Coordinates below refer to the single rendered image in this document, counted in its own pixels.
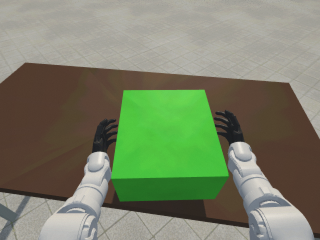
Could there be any left robot forearm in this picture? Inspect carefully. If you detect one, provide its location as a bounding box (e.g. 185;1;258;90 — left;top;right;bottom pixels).
38;151;112;240

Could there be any left robot upper arm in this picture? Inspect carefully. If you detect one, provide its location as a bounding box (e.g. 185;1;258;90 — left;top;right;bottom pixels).
40;213;98;240

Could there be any right robot hand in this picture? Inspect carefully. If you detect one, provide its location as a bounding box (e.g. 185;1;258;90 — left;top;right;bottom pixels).
214;110;245;146

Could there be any right robot forearm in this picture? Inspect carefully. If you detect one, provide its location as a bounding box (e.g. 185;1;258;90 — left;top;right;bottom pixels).
227;141;315;240

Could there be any left robot hand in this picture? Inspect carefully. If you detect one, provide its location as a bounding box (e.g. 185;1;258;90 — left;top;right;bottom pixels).
92;118;118;153

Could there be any table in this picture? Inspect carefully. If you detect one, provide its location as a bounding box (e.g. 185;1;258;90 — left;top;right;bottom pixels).
0;62;320;240

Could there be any right robot upper arm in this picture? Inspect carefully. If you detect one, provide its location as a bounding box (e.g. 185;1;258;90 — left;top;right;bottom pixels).
248;206;313;240

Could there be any carton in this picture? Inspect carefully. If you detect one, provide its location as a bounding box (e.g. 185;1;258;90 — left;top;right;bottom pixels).
111;90;229;202

